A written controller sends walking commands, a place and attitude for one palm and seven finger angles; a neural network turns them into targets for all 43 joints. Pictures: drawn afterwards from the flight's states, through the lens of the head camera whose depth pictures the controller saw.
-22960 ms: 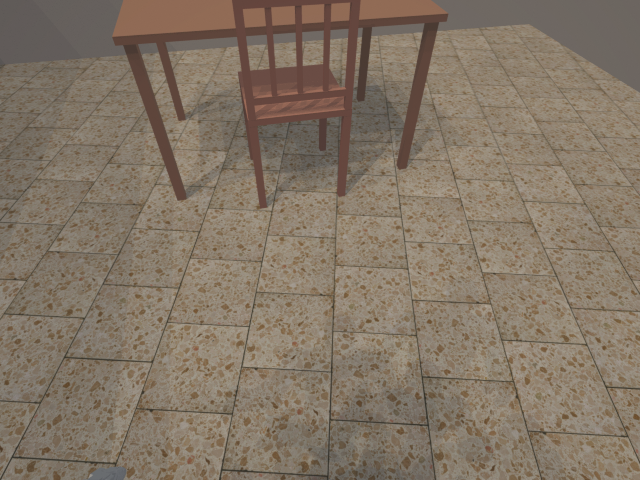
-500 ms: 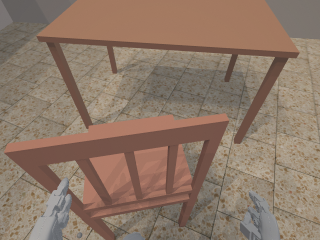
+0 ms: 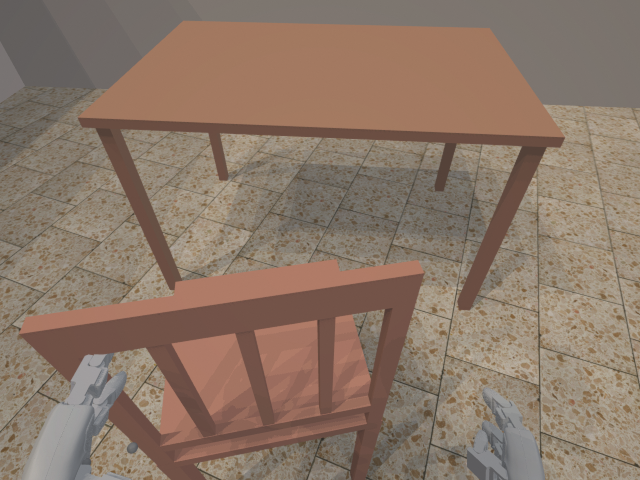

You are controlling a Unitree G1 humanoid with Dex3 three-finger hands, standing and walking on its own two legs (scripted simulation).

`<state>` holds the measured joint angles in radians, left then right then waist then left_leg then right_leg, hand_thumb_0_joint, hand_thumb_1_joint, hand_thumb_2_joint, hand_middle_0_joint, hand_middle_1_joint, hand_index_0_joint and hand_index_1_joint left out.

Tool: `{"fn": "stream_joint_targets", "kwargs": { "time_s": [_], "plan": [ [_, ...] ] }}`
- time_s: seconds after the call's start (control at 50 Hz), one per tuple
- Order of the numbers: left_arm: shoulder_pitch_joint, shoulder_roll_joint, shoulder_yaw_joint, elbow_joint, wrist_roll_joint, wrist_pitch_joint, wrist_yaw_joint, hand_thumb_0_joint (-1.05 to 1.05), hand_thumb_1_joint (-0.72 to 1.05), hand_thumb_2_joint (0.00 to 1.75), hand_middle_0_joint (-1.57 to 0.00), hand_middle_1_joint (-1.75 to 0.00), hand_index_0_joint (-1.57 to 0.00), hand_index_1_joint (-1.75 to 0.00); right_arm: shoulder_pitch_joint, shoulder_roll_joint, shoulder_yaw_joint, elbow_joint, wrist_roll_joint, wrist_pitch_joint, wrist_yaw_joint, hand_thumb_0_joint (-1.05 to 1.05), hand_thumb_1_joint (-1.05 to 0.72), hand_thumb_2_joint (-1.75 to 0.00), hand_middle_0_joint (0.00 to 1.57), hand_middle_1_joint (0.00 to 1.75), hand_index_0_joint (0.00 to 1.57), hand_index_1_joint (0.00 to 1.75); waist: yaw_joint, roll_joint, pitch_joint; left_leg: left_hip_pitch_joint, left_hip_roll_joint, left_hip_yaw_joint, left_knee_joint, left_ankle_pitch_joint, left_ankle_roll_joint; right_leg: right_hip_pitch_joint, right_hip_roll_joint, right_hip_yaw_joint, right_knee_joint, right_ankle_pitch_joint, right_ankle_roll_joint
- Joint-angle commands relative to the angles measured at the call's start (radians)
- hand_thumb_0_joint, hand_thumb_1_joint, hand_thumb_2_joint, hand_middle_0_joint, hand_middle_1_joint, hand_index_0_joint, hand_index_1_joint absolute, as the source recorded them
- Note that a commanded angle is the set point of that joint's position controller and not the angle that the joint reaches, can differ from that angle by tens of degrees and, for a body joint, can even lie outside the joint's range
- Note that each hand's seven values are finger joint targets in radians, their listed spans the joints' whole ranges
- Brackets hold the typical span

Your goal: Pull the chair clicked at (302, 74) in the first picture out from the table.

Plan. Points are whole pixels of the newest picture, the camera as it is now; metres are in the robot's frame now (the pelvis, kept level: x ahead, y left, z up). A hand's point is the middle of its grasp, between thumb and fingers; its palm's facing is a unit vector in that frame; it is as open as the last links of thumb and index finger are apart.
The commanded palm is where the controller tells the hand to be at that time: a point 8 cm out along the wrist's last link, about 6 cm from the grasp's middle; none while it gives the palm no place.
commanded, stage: draw the hand back to the body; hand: left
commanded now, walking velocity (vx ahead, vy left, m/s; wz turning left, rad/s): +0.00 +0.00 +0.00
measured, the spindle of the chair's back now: (258, 381) +0.27 +0.12 -0.05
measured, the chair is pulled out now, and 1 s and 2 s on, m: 0.52 0.52 0.52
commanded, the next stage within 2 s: step back with the hand held close in 0.88 s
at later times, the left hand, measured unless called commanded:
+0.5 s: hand (97, 423) +0.16 +0.25 +0.07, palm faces +0.29 -0.82 -0.50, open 8.7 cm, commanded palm +0.16 +0.30 +0.21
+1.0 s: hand (102, 434) +0.15 +0.23 +0.07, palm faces +0.27 -0.81 -0.52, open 6.6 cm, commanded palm +0.15 +0.28 +0.21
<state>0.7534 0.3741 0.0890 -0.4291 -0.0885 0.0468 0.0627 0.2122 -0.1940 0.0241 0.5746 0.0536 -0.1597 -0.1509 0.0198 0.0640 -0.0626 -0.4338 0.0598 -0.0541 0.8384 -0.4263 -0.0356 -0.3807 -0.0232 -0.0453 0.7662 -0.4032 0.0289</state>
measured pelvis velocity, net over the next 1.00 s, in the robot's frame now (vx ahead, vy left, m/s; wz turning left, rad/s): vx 0.03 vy -0.02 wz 0.05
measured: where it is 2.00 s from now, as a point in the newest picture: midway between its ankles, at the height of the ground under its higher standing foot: outside the picture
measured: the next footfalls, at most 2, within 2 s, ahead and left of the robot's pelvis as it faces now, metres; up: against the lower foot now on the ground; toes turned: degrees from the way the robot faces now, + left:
right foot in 1.78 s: -0.04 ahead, -0.13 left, +0.00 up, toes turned +2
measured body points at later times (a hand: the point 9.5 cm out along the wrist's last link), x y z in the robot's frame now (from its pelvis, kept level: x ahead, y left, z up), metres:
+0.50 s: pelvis +0.04 -0.01 +0.02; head +0.04 -0.03 +0.47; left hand +0.14 +0.29 +0.10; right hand +0.25 -0.21 -0.06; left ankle +0.01 +0.14 -0.71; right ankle +0.00 -0.14 -0.71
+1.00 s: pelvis +0.03 -0.02 +0.02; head +0.03 -0.05 +0.47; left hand +0.13 +0.27 +0.11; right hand +0.23 -0.22 -0.07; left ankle +0.01 +0.14 -0.71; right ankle +0.00 -0.14 -0.71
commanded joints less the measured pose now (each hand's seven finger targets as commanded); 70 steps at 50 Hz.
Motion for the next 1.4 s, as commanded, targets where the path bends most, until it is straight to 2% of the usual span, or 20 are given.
{"fn": "stream_joint_targets", "kwargs": {
  "time_s": [0.0, 0.2, 0.22, 0.28, 0.46, 0.5, 0.68, 0.82, 0.92, 0.98, 1.0, 1.02, 1.04, 1.08, 1.12, 1.2, 1.24, 1.3, 1.34, 1.38],
  "plan": [
    [-0.100, 0.173, 0.265, -0.321, 0.033, -0.085, 0.126, 0.00, 0.03, 0.48, -0.08, -0.12, -0.08, -0.12, -0.145, -0.099, -0.017, -0.154, -0.015, -0.061, -0.008, 0.00, -0.90, -0.90, 0.20, 0.30, 0.20, 0.30, 0.040, 0.102, -0.018, 0.122, -0.020, 0.016, -0.236, 0.137, 0.035, 0.065, -0.015, -0.011, -0.216, 0.092, -0.066],
    [-0.241, 0.229, 0.306, -0.428, 0.044, -0.071, 0.157, 0.00, 0.39, 0.65, -0.13, -0.19, -0.13, -0.19, -0.157, -0.120, -0.005, -0.078, -0.030, -0.128, 0.014, 0.00, -0.90, -0.90, 0.20, 0.30, 0.20, 0.30, 0.045, 0.111, -0.067, 0.257, -0.025, 0.011, -0.314, 0.343, 0.034, 0.207, -0.023, -0.024, -0.251, 0.292, -0.060],
    [-0.264, 0.258, 0.324, -0.445, 0.046, -0.068, 0.162, 0.00, 0.43, 0.67, -0.13, -0.20, -0.13, -0.20, -0.149, -0.127, -0.005, -0.067, -0.029, -0.132, 0.013, 0.00, -0.90, -0.90, 0.20, 0.30, 0.20, 0.30, 0.046, 0.143, -0.084, 0.270, -0.029, 0.013, -0.316, 0.361, 0.033, 0.226, -0.025, -0.018, -0.258, 0.310, -0.063],
    [-0.286, 0.257, 0.328, -0.475, 0.047, -0.060, 0.169, 0.00, 0.54, 0.73, -0.15, -0.22, -0.15, -0.22, -0.157, -0.126, 0.000, -0.051, -0.029, -0.146, 0.020, 0.00, -0.90, -0.90, 0.20, 0.30, 0.20, 0.30, 0.049, 0.147, -0.099, 0.301, -0.029, 0.015, -0.316, 0.444, 0.033, 0.248, -0.030, -0.027, -0.249, 0.379, -0.058],
    [-0.405, 0.326, 0.372, -0.566, 0.042, -0.024, 0.185, 0.00, 0.86, 0.88, -0.19, -0.29, -0.19, -0.29, -0.145, -0.136, -0.005, -0.012, -0.011, -0.150, 0.028, 0.00, -0.90, -0.90, 0.20, 0.30, 0.20, 0.30, 0.055, 0.184, -0.128, 0.361, -0.023, 0.013, -0.311, 0.606, 0.034, 0.285, -0.040, -0.040, -0.235, 0.497, -0.051],
    [-0.417, 0.327, 0.372, -0.563, 0.040, -0.020, 0.184, 0.00, 0.90, 0.90, -0.20, -0.30, -0.20, -0.30, -0.148, -0.132, -0.007, -0.010, -0.007, -0.153, 0.032, 0.00, -0.90, -0.90, 0.20, 0.30, 0.20, 0.30, 0.054, 0.155, -0.123, 0.368, -0.022, 0.017, -0.310, 0.592, 0.036, 0.279, -0.041, -0.045, -0.239, 0.496, -0.047],
    [-0.421, 0.332, 0.377, -0.540, 0.041, -0.028, 0.175, 0.00, 0.90, 0.90, -0.20, -0.30, -0.20, -0.30, -0.159, -0.133, -0.005, 0.001, -0.014, -0.160, 0.037, 0.00, -0.90, -0.90, 0.20, 0.30, 0.20, 0.30, 0.058, 0.155, -0.134, 0.361, -0.028, 0.028, -0.306, 0.538, 0.043, 0.296, -0.050, -0.041, -0.242, 0.512, -0.047],
    [-0.420, 0.353, 0.395, -0.538, 0.047, -0.033, 0.179, 0.00, 0.90, 0.90, -0.20, -0.30, -0.20, -0.30, -0.152, -0.131, -0.006, 0.009, -0.014, -0.165, 0.031, 0.00, -0.90, -0.90, 0.20, 0.30, 0.20, 0.30, 0.065, 0.177, -0.124, 0.343, -0.025, 0.020, -0.314, 0.498, 0.042, 0.283, -0.053, -0.042, -0.246, 0.444, -0.053],
    [-0.415, 0.351, 0.396, -0.521, 0.044, -0.037, 0.178, 0.00, 0.90, 0.90, -0.20, -0.30, -0.20, -0.30, -0.166, -0.128, -0.004, 0.010, -0.011, -0.174, 0.028, 0.00, -0.90, -0.90, 0.20, 0.30, 0.20, 0.30, 0.064, 0.137, -0.104, 0.319, -0.026, 0.022, -0.309, 0.433, 0.044, 0.265, -0.050, -0.032, -0.258, 0.399, -0.056],
    [-0.446, 0.337, 0.371, -0.576, 0.043, -0.050, 0.176, 0.00, 0.90, 0.90, -0.20, -0.30, -0.20, -0.30, -0.160, -0.133, 0.003, 0.010, -0.011, -0.184, 0.028, 0.00, -0.90, -0.90, 0.20, 0.30, 0.20, 0.30, 0.063, 0.179, -0.111, 0.322, -0.025, 0.017, -0.317, 0.431, 0.043, 0.259, -0.053, -0.037, -0.248, 0.386, -0.057],
    [-0.579, 0.483, 0.470, -0.533, -0.011, -0.091, 0.135, 0.00, 0.90, 0.90, -0.20, -0.30, -0.20, -0.30, -0.074, -0.151, -0.031, -0.081, 0.043, -0.106, 0.019, 0.00, -0.90, -0.90, 0.20, 0.30, 0.20, 0.30, 0.031, 0.036, 0.057, 0.300, 0.020, -0.025, -0.321, 0.475, 0.055, 0.162, -0.078, 0.080, -0.330, 0.510, -0.046],
    [-0.614, 0.487, 0.470, -0.507, -0.005, -0.096, 0.116, 0.00, 0.90, 0.90, -0.20, -0.30, -0.20, -0.30, -0.078, -0.141, -0.022, -0.091, 0.041, -0.076, 0.018, 0.00, -0.90, -0.90, 0.20, 0.30, 0.20, 0.30, 0.026, 0.066, 0.001, 0.338, 0.017, -0.019, -0.337, 0.473, 0.052, 0.192, -0.096, 0.091, -0.335, 0.582, -0.050],
    [-0.559, 0.401, 0.413, -0.461, -0.005, -0.085, 0.109, 0.00, 0.90, 0.90, -0.20, -0.30, -0.20, -0.30, -0.092, -0.126, -0.024, -0.094, 0.039, -0.054, 0.014, 0.00, -0.90, -0.90, 0.20, 0.30, 0.20, 0.30, 0.020, 0.055, 0.008, 0.342, 0.022, -0.013, -0.332, 0.522, 0.044, 0.206, -0.102, 0.068, -0.327, 0.628, -0.046],
    [-0.534, 0.402, 0.406, -0.467, 0.003, -0.089, 0.108, 0.00, 0.90, 0.90, -0.20, -0.30, -0.20, -0.30, -0.108, -0.135, -0.025, -0.110, 0.032, -0.029, 0.012, 0.00, -0.90, -0.90, 0.20, 0.30, 0.20, 0.30, 0.027, 0.093, -0.059, 0.366, 0.028, -0.008, -0.334, 0.583, 0.041, 0.249, -0.109, 0.054, -0.310, 0.653, -0.038],
    [-0.473, 0.415, 0.418, -0.490, 0.006, -0.099, 0.112, 0.00, 0.90, 0.90, -0.20, -0.30, -0.20, -0.30, -0.132, -0.138, -0.027, -0.125, 0.029, -0.010, 0.010, 0.00, -0.90, -0.90, 0.20, 0.30, 0.20, 0.30, 0.034, 0.175, -0.111, 0.391, 0.032, -0.011, -0.358, 0.604, 0.044, 0.270, -0.103, 0.059, -0.298, 0.611, -0.035],
    [-0.369, 0.433, 0.452, -0.560, 0.009, -0.128, 0.130, 0.00, 0.90, 0.90, -0.20, -0.30, -0.20, -0.30, -0.136, -0.137, -0.034, -0.152, 0.017, 0.022, 0.012, 0.00, -0.90, -0.90, 0.20, 0.30, 0.20, 0.30, 0.045, 0.155, -0.182, 0.343, 0.056, -0.030, -0.362, 0.633, 0.047, 0.334, -0.100, 0.039, -0.271, 0.577, -0.029],
    [-0.294, 0.437, 0.474, -0.567, 0.008, -0.141, 0.133, 0.00, 0.90, 0.90, -0.20, -0.30, -0.20, -0.30, -0.132, -0.136, -0.038, -0.157, 0.017, 0.033, 0.014, 0.00, -0.90, -0.90, 0.20, 0.30, 0.20, 0.30, 0.047, 0.189, -0.208, 0.331, 0.059, -0.041, -0.372, 0.588, 0.051, 0.340, -0.099, 0.043, -0.266, 0.539, -0.029],
    [-0.274, 0.452, 0.499, -0.581, 0.008, -0.161, 0.141, 0.00, 0.90, 0.90, -0.20, -0.30, -0.20, -0.30, -0.134, -0.137, -0.047, -0.150, 0.009, 0.029, 0.003, 0.00, -0.90, -0.90, 0.20, 0.30, 0.20, 0.30, 0.046, 0.140, -0.195, 0.270, 0.061, -0.056, -0.378, 0.502, 0.048, 0.324, -0.103, 0.045, -0.264, 0.499, -0.031],
    [-0.233, 0.452, 0.524, -0.549, 0.008, -0.179, 0.143, 0.00, 0.90, 0.90, -0.20, -0.30, -0.20, -0.30, -0.131, -0.139, -0.048, -0.139, 0.005, 0.028, -0.001, 0.00, -0.90, -0.90, 0.20, 0.30, 0.20, 0.30, 0.043, 0.171, -0.173, 0.232, 0.071, -0.069, -0.410, 0.377, 0.054, 0.298, -0.093, 0.044, -0.270, 0.375, -0.023],
    [-0.265, 0.425, 0.545, -0.496, 0.014, -0.208, 0.151, 0.00, 0.90, 0.90, -0.20, -0.30, -0.20, -0.30, -0.128, -0.137, -0.050, -0.115, -0.008, 0.014, -0.007, 0.00, -0.90, -0.90, 0.20, 0.30, 0.20, 0.30, 0.032, 0.091, -0.103, 0.156, 0.062, -0.065, -0.415, 0.198, 0.050, 0.239, -0.102, 0.062, -0.307, 0.255, -0.028]
  ]
}}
